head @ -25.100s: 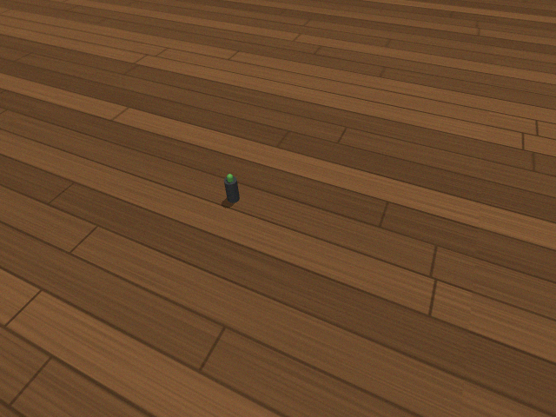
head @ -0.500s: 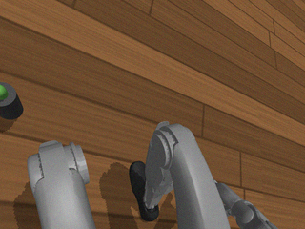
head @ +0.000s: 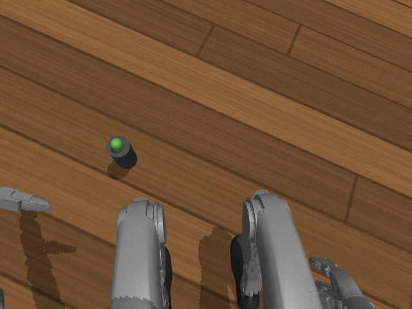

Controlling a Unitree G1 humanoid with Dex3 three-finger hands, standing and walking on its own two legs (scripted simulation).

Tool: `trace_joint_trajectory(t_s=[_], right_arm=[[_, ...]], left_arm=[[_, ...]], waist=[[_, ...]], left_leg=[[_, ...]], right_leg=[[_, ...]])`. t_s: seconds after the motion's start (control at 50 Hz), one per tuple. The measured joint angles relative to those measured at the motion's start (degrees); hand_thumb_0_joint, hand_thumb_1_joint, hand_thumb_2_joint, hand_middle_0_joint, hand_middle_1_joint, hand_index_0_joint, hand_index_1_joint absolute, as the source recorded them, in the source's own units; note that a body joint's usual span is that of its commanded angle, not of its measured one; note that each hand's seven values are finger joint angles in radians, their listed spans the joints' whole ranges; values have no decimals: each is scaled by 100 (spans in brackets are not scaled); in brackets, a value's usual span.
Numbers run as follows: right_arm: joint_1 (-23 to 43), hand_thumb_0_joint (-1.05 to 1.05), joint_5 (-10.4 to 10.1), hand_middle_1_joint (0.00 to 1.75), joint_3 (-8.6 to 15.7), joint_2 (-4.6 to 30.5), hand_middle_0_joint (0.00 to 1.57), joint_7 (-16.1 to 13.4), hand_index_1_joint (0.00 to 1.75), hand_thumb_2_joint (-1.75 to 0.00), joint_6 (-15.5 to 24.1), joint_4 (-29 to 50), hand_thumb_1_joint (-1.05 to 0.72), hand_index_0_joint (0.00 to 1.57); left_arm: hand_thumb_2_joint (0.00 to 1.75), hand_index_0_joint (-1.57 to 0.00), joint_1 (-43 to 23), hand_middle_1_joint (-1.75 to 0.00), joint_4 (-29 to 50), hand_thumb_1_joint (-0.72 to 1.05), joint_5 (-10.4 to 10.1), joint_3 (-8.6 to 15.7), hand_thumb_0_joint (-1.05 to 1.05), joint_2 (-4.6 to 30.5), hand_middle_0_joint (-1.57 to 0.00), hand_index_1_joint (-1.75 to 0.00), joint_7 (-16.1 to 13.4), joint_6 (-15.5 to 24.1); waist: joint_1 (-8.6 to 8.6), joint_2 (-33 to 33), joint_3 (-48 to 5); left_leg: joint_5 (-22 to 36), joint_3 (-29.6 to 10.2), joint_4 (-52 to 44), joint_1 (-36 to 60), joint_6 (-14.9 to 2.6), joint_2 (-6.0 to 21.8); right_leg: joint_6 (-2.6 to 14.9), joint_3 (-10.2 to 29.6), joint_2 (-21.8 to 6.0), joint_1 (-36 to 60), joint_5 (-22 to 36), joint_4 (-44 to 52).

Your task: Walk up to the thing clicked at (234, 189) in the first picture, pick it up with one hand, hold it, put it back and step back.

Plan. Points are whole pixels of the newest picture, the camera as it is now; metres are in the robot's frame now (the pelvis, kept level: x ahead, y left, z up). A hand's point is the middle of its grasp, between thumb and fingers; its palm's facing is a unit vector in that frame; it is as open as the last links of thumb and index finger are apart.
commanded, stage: home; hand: left
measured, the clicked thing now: (121, 151) +0.49 +0.24 -0.32
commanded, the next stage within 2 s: none
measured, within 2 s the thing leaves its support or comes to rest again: neither
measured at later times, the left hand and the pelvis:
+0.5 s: hand out of the picture +0.29 +0.24 +0.13, palm faces +0.20 -0.90 -0.40, open 17.4 cm; pelvis +0.06 -0.02 +0.23, yaw +5 degrees
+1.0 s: hand out of the picture +0.23 +0.19 +0.26, palm faces +0.21 -0.93 -0.30, open 17.5 cm; pelvis +0.09 -0.01 +0.31, yaw +6 degrees
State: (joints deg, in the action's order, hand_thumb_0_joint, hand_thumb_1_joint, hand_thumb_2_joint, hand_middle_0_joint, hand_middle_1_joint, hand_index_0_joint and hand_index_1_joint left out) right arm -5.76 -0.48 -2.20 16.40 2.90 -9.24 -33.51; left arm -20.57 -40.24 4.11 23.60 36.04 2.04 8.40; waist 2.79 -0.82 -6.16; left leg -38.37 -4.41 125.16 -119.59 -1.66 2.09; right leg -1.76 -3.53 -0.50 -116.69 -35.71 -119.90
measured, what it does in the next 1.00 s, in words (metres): rises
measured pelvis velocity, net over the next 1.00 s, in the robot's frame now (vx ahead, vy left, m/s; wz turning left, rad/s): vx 0.09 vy -0.01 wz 0.10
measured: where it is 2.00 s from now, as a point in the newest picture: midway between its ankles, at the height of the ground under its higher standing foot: (203, 292)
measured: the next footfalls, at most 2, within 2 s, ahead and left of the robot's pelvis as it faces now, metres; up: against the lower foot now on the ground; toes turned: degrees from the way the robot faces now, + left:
none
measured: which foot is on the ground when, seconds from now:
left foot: down 0.00-1.00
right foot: down 0.00-1.00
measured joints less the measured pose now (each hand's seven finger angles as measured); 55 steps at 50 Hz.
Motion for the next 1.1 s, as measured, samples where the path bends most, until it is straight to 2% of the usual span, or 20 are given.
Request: trace_joint_trajectory(t_s=[0.06, 0.12, 0.3, 0.4, 0.56, 0.68, 0.8, 0.94, 1.1], right_arm=[[67, 1, -149, 31, 72, -112, 21, -147, 30, -90, 32, 177, -90, 21], [94, 1, -236, 31, 86, -204, 21, -337, 30, -90, 142, 290, -90, 21], [3, 1, -207, 31, 187, -214, 21, -749, 30, -90, 572, 336, -90, 21], [-172, 1, -177, 31, 245, -165, 21, -839, 30, -90, 773, 314, -90, 21], [-673, 1, -210, 31, 189, -294, 21, -1022, 30, -90, 915, 308, -90, 21], [-995, 1, -211, 31, 130, -389, 21, -1203, 30, -90, 1014, 422, -90, 21], [-1139, 1, -180, 31, 101, -429, 21, -1317, 30, -90, 1183, 581, -90, 21], [-1041, 1, -113, 31, 29, -490, 21, -1320, 30, -90, 1389, 695, -90, 21], [-938, 1, -20, 31, 10, -489, 21, -1310, 30, -90, 1579, 661, -90, 21]], left_arm=[[7, -6, 677, -5, 880, -52, -40, -255, -1, -464, -6, -6, -158, -323], [7, -6, 1087, -6, 1364, -52, -79, -491, -1, -764, -6, -6, -341, -625], [6, -6, 1762, -5, 1393, -54, -239, -884, -1, -1119, -6, -5, -824, -1128], [6, -6, 2073, -5, 1441, -54, -332, -1209, -1, -1432, -6, -5, -931, -1439], [6, -6, 2934, -5, 2189, -53, -446, -1718, -1, -1950, -6, -5, -1106, -1939], [6, -6, 3730, -5, 2941, -53, -517, -2048, 0, -2156, -6, -5, -1240, -2249], [6, -6, 4497, -5, 3797, -54, -548, -2388, 0, -2292, -6, -5, -1250, -2443], [6, -6, 4839, -5, 4223, -54, -534, -2491, 0, -2376, -5, -5, -1142, -2460], [5, -5, 4759, -5, 4075, -55, -486, -2432, -1, -2390, -5, -5, -1068, -2458]], waist=[[3, 24, -31], [9, 105, -73], [18, 86, -364], [8, 24, -349], [59, 53, -297], [77, -25, -306], [16, -176, -335], [-113, -162, -191], [-164, -77, 9]], left_leg=[[22, 44, -561, 546, 65, 30], [76, 76, -1215, 1184, 144, 31], [198, 87, -2944, 3121, 293, 25], [318, 123, -3783, 4171, 306, 35], [615, 176, -5131, 5863, 306, 41], [842, 220, -6006, 6998, 270, 35], [982, 280, -6554, 7757, 218, 12], [1083, 312, -6826, 8152, 197, -23], [1133, 271, -6893, 8256, 217, -33]], right_leg=[[55, 20, 18, 474, 25, 497], [128, 24, 11, 1060, 46, 1070], [272, -33, 3, 2958, 71, 2673], [265, -26, 15, 4002, 172, 3490], [250, -16, 33, 5701, 463, 4839], [214, 1, 38, 6856, 710, 5755], [159, 44, 22, 7625, 876, 6336], [133, 70, -9, 8010, 967, 6588], [149, 29, -16, 8130, 1000, 6655]])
